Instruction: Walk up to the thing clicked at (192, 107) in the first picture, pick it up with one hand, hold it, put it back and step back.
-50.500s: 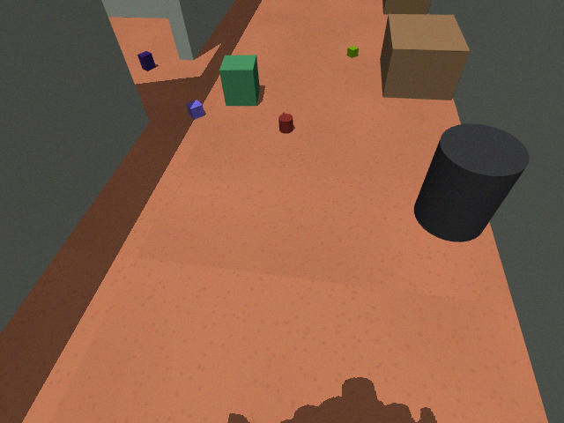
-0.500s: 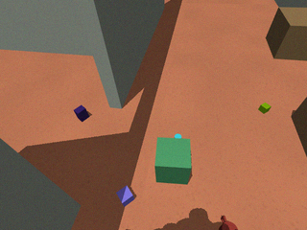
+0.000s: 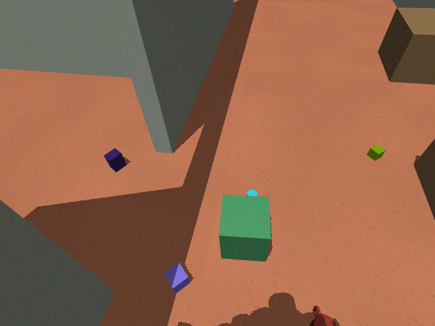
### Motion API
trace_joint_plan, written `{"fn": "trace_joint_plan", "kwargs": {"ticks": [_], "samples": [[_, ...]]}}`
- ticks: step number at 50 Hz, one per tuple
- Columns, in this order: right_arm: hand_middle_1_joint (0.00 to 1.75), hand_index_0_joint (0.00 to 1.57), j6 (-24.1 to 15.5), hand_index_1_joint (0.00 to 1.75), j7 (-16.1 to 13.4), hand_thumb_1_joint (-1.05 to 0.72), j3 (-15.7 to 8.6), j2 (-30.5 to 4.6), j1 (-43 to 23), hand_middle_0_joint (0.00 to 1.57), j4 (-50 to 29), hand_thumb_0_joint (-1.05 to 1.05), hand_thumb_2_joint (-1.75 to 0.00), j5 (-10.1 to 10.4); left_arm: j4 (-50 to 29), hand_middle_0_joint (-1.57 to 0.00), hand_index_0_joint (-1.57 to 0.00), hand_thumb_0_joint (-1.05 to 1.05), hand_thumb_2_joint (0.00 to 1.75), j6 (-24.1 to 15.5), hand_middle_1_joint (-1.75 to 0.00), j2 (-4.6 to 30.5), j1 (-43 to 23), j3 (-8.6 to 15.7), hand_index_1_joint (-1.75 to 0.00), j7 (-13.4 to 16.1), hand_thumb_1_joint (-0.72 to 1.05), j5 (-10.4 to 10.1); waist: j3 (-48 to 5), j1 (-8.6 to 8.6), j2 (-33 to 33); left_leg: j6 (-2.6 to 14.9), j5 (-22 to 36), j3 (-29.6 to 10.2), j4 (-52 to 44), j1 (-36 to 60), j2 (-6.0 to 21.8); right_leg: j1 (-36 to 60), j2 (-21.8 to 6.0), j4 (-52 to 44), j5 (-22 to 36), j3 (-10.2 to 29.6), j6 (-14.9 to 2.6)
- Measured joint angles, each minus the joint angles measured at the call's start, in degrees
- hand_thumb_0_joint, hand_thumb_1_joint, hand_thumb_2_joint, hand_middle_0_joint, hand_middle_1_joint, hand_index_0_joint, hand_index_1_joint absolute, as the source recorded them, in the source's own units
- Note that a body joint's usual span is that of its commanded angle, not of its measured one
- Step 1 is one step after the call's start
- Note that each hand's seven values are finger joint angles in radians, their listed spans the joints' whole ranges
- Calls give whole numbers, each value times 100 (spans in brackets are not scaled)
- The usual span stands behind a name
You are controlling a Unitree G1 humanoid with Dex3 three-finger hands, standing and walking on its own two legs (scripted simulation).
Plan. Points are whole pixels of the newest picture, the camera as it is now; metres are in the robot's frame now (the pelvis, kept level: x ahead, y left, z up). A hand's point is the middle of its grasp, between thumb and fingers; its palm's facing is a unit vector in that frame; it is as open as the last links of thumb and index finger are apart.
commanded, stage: stand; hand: left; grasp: from above
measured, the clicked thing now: (177, 277) +0.43 +0.25 -0.74
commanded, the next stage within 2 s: step back in 0.58 s
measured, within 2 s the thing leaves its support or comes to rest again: neither
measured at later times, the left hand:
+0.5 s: hand out of the picture +0.07 +0.25 -0.16, palm faces +0.01 -0.94 -0.34, open 7.4 cm
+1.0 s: hand out of the picture +0.10 +0.33 -0.18, palm faces +0.00 -0.93 -0.36, open 7.4 cm
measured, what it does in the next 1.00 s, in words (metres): lifts its right foot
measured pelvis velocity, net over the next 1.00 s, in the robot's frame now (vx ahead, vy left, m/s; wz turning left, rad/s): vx -0.05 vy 0.06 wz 0.02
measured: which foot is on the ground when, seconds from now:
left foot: down 0.00-1.00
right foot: down 0.00-0.86, up 0.88-1.00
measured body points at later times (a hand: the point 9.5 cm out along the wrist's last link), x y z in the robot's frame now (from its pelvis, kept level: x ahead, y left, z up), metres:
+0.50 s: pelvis +0.00 +0.00 +0.00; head +0.02 -0.01 +0.45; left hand +0.07 +0.30 -0.13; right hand +0.07 -0.30 -0.14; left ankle +0.01 +0.15 -0.75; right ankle +0.00 -0.13 -0.75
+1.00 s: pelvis -0.05 +0.06 -0.02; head +0.04 +0.10 +0.42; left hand +0.10 +0.37 -0.16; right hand +0.01 -0.25 -0.13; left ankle -0.04 +0.14 -0.75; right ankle -0.05 -0.10 -0.68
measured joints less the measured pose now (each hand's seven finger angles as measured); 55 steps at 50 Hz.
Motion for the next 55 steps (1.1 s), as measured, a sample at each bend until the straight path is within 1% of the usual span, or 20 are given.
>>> {"fn": "trace_joint_plan", "kwargs": {"ticks": [15,29,32,34,37,39,40,41,42,43,44,45,46,47,48,49,51,53,55], "samples": [[30,20,7,30,36,-91,-7,12,9,20,-8,1,-90,2,-34,-20,-20,0,90,-11,-30,34,-12,-14,-30,-18,90,6,-42,-28,-7,-26,15,-28,-17,-27,28,-25,28,-3,-2,-28,-32],[30,20,3,30,29,-91,24,-5,28,20,-16,1,-90,10,-34,-20,-20,0,90,-7,-30,46,15,-11,-30,-32,90,-18,-3,-16,-32,-32,-9,-19,-39,-29,26,-46,23,13,-44,-22,-34],[30,20,86,30,61,-91,-13,-76,-93,20,-181,1,-90,55,-171,-20,-20,0,90,10,-30,46,-52,113,-30,-28,90,-109,131,-48,14,65,-139,-25,450,-360,24,-249,29,254,-111,-33,-51],[30,20,133,30,60,-91,-64,-159,-198,20,-350,1,-90,91,-318,-21,-20,0,90,36,-30,60,-145,177,-30,-2,90,-118,343,-71,30,211,-209,51,1083,-702,-36,-391,-18,464,-160,-30,-58],[30,20,227,30,76,-91,-173,-307,-228,20,-600,1,-90,103,-558,-21,-20,0,90,93,-30,78,-227,238,-30,31,90,-34,510,-67,9,422,-1210,120,2347,-1183,-314,-663,-158,800,-246,47,-36],[30,20,267,30,103,-91,-229,-377,-174,20,-746,1,-90,124,-697,-21,-20,0,90,139,-30,135,-276,251,-30,47,90,16,535,-103,-22,522,-1513,177,2753,-1308,-411,-861,-240,1008,-302,78,7],[30,20,271,30,111,-91,-248,-396,-130,20,-805,1,-90,132,-765,-21,-20,0,90,162,-30,181,-313,253,-30,58,90,35,540,-133,-44,546,-1482,210,2710,-1287,-412,-961,-276,1118,-334,78,50],[30,20,258,30,115,-91,-259,-409,-70,20,-851,1,-90,128,-835,-21,-20,0,90,185,-30,236,-360,253,-30,68,90,38,539,-165,-69,555,-1292,247,2466,-1204,-382,-1072,-309,1258,-383,69,99],[30,20,232,30,113,-91,-269,-424,2,20,-886,1,-90,109,-913,-21,-20,0,90,213,-30,292,-414,249,-30,75,90,21,536,-200,-79,532,-900,271,2048,-1068,-330,-1197,-333,1443,-457,48,148],[30,20,205,30,97,-91,-295,-406,46,20,-888,1,-90,65,-993,-21,-20,0,90,247,-30,358,-499,253,-30,84,90,-12,573,-211,-150,500,-1070,287,1851,-990,-367,-1350,-388,1687,-540,85,108],[30,20,191,30,75,-91,-312,-331,55,20,-875,1,-90,10,-1064,-21,-20,0,90,287,-30,429,-616,274,-30,107,90,-50,685,-177,-290,528,-1128,349,1876,-1002,-447,-1500,-338,2010,-873,377,-31],[30,20,184,30,68,-91,-301,-250,67,20,-867,1,-90,-36,-1137,-20,-20,0,90,322,-30,482,-705,295,-30,141,90,-74,789,-136,-399,562,-1099,405,1882,-1010,-488,-1642,-150,2404,-1313,737,-150],[30,20,188,30,72,-91,-274,-183,93,20,-879,1,-90,-58,-1199,-20,-20,0,90,343,-30,508,-749,305,-30,179,90,-86,850,-137,-448,590,-1036,413,1848,-1025,-490,-1764,94,2792,-1693,1001,-225],[30,20,193,30,74,-91,-250,-128,128,20,-903,1,-90,-65,-1235,-20,-20,0,90,355,-30,512,-767,300,-30,209,90,-90,874,-170,-454,609,-950,388,1767,-1039,-477,-1870,340,3155,-1926,1175,-280],[30,20,200,30,63,-91,-232,-84,161,20,-926,1,-90,-67,-1252,-20,-20,0,90,367,-30,503,-768,285,-30,227,90,-98,875,-207,-446,626,-848,363,1644,-1044,-466,-1964,544,3482,-2019,1282,-314],[30,20,211,30,40,-91,-220,-51,181,20,-950,1,-90,-76,-1271,-20,-20,0,90,376,-30,486,-745,264,-30,233,90,-115,864,-226,-443,640,-741,367,1495,-1033,-464,-2042,688,3749,-1973,1345,-333],[30,20,226,30,-20,-91,-217,-19,190,20,-1013,1,-90,-79,-1319,-20,-20,0,90,377,-30,430,-630,221,-30,224,90,-135,831,-217,-434,669,-567,451,1231,-996,-474,-2118,826,4060,-1735,1385,-328],[30,20,215,30,-77,-90,-233,-4,159,20,-1103,1,-90,-64,-1335,-20,-20,0,90,369,-30,370,-464,191,-30,203,90,-114,819,-208,-410,713,-479,562,1091,-948,-489,-2050,843,4145,-1580,1351,-251],[30,20,191,30,-117,-90,-249,15,108,20,-1205,1,-90,-44,-1319,-20,-20,0,90,372,-30,323,-292,174,-30,187,90,-93,808,-204,-387,759,-453,678,1060,-919,-505,-1877,797,3968,-1541,1293,-160]]}}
